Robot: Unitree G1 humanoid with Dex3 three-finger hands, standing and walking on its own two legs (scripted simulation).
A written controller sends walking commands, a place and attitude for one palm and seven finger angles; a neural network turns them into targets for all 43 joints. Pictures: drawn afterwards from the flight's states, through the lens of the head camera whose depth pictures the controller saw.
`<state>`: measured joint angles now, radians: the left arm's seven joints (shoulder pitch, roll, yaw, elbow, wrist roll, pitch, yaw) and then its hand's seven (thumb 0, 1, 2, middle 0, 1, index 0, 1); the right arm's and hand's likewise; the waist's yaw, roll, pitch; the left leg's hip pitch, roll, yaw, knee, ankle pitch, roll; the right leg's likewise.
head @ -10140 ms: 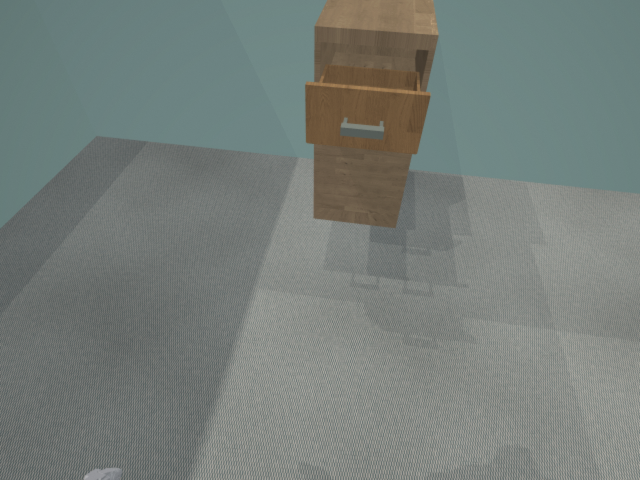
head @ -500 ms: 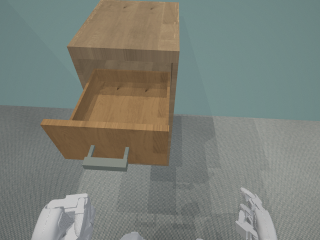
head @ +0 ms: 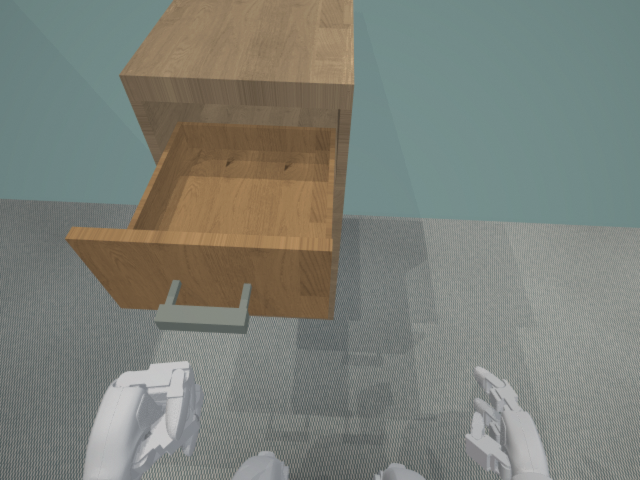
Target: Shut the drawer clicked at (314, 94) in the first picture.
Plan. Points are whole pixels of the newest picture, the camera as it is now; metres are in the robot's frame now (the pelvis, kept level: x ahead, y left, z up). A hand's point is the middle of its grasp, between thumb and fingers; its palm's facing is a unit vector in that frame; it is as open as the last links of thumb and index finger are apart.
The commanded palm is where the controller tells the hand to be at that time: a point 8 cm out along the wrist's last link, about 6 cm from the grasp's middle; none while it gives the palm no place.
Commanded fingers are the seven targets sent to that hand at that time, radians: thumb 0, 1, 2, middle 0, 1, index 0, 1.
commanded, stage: bring the fist close to the handle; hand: left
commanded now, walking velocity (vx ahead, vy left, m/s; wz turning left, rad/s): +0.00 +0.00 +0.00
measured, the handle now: (207, 304) +0.34 +0.18 +0.00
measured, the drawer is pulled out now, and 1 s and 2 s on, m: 0.30 0.30 0.24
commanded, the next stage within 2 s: push the drawer shut in 1.10 s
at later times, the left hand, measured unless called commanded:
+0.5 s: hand (212, 394) +0.21 +0.14 +0.02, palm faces -0.02 -1.00 -0.04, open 3.2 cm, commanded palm +0.20 +0.19 +0.02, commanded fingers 0.00 0.90 0.90 -1.40 -1.60 -1.40 -1.60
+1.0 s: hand (215, 387) +0.23 +0.14 +0.00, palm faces -0.02 -1.00 -0.04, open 3.2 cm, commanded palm +0.21 +0.20 +0.00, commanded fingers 0.00 0.90 0.90 -1.40 -1.60 -1.40 -1.60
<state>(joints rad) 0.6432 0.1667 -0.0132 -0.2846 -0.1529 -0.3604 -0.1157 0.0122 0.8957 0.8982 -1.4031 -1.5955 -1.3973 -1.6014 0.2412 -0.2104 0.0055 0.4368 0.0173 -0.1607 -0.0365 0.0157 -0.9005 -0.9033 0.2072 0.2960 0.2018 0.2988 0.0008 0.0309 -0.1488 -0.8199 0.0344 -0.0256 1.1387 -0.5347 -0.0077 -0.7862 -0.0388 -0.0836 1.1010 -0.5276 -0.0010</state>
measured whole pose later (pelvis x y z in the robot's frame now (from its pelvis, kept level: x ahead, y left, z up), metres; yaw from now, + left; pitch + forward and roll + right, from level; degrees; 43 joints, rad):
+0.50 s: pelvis +0.00 +0.00 -0.03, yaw -1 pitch +18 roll -2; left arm 0.48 0.16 -0.01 -0.15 -0.13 -0.42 -0.08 0.01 0.90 0.90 -1.40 -1.60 -1.40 -1.60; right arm 0.21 -0.22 0.00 0.46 -0.01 -0.13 -0.02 0.02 -0.90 -0.90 0.21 0.30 0.20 0.30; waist -0.02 0.02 -0.17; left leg -1.01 0.03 -0.02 1.27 -0.58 0.00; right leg -0.98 -0.04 -0.08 1.23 -0.57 0.00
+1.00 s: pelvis -0.01 +0.00 -0.04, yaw -1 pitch +20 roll -2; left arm 0.40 0.18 0.02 -0.09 -0.14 -0.42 -0.08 0.01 0.90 0.90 -1.40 -1.60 -1.40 -1.60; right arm 0.21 -0.22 0.00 0.47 0.00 -0.09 -0.02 0.02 -0.90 -0.90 0.21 0.30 0.20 0.30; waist -0.02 0.02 -0.19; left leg -1.09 0.04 -0.03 1.32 -0.59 0.00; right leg -1.06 -0.04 -0.07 1.28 -0.58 0.00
